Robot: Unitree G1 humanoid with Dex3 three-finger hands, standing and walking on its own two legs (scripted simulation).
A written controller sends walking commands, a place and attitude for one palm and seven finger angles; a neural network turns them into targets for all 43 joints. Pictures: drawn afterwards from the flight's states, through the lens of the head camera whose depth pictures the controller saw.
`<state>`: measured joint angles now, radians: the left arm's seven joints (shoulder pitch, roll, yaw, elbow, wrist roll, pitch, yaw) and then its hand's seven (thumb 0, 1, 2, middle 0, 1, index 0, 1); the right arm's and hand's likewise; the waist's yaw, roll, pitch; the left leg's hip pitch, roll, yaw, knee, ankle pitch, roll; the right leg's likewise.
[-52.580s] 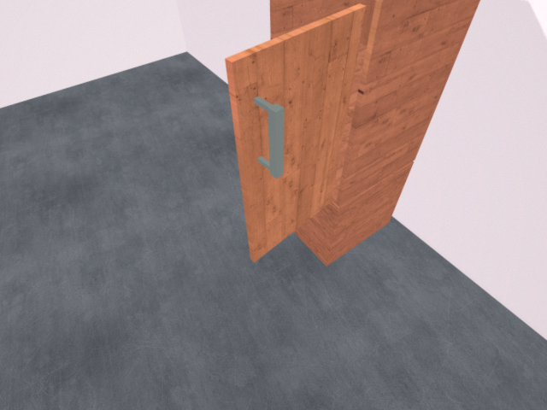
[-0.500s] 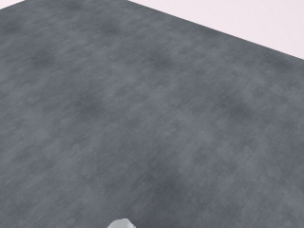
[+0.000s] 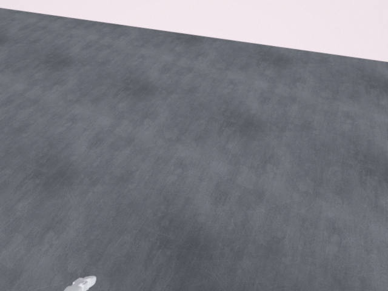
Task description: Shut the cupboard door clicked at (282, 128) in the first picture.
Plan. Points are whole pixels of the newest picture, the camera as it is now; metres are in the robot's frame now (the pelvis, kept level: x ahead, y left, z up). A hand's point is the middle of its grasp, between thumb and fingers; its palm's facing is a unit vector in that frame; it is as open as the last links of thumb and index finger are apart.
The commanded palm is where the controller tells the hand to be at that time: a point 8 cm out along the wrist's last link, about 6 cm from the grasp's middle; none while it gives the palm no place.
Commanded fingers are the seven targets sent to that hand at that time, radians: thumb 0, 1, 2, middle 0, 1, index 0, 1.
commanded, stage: turn to face it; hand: left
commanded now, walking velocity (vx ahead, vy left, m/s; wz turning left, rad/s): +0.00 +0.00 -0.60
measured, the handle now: out of the picture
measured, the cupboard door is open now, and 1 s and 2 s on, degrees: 27 27 27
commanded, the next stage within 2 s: none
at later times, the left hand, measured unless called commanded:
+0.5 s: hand (115, 271) +0.17 +0.21 -0.15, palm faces -0.26 -0.95 -0.19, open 7.4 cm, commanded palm none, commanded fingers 0.00 0.90 0.90 -0.20 -0.30 -0.20 -0.30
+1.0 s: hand (144, 263) +0.20 +0.14 -0.15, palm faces -0.52 -0.83 -0.22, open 7.4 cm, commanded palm none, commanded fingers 0.00 0.90 0.90 -0.20 -0.30 -0.20 -0.30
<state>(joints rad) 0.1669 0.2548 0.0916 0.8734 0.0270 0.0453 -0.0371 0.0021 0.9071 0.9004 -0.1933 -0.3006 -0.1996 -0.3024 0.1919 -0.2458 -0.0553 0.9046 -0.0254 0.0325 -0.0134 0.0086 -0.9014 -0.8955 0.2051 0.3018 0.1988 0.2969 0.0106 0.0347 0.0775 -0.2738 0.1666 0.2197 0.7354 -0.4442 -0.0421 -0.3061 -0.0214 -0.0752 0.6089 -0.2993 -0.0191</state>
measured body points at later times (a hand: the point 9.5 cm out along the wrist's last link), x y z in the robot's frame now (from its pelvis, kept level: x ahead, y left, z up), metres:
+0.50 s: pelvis +0.02 +0.04 +0.02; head +0.07 +0.05 +0.47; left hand +0.19 +0.26 -0.13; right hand +0.01 -0.22 -0.11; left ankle +0.05 +0.14 -0.72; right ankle -0.04 -0.09 -0.65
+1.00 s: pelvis +0.02 +0.02 +0.01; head +0.06 +0.00 +0.46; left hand +0.22 +0.19 -0.13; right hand -0.04 -0.26 -0.12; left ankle +0.10 +0.12 -0.69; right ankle -0.04 -0.09 -0.72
